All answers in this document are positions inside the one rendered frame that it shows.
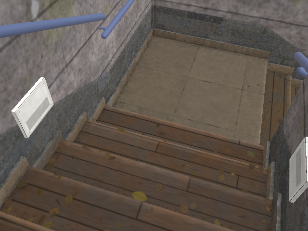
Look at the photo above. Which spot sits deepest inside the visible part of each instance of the stairs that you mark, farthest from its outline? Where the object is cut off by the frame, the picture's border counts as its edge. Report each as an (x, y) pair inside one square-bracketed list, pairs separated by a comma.
[(278, 97), (132, 172)]

